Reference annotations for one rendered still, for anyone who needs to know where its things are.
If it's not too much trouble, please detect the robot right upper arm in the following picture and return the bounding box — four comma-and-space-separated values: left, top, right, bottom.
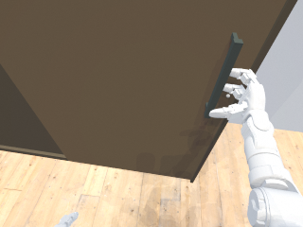
247, 186, 303, 227

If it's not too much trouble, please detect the handle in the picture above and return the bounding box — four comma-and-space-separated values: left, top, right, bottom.
204, 32, 243, 119

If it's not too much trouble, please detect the wardrobe door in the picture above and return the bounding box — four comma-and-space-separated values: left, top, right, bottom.
0, 0, 287, 180
0, 64, 63, 154

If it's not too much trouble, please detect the left robot hand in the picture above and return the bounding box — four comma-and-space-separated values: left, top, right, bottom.
54, 212, 79, 227

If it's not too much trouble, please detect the robot right forearm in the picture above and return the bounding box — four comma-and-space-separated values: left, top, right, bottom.
241, 109, 303, 198

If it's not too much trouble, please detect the right robot hand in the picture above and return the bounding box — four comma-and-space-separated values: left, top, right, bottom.
209, 68, 266, 120

